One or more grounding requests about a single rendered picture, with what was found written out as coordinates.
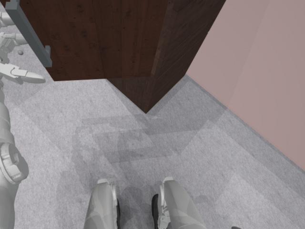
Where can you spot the robot left forearm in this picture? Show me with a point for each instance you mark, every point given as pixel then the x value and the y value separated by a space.
pixel 5 135

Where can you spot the cupboard door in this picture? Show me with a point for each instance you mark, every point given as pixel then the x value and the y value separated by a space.
pixel 97 39

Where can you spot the left robot upper arm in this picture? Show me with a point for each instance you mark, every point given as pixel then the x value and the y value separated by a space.
pixel 13 169

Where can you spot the right robot thigh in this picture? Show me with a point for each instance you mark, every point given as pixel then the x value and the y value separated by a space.
pixel 183 212

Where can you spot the left robot thigh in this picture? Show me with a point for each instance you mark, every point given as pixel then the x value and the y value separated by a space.
pixel 100 209

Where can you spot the robot left hand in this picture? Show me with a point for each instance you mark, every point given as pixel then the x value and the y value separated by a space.
pixel 8 70

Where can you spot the robot thigh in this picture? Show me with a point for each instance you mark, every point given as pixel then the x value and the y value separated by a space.
pixel 100 209
pixel 183 212

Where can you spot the handle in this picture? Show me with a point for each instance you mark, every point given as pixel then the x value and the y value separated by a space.
pixel 20 20

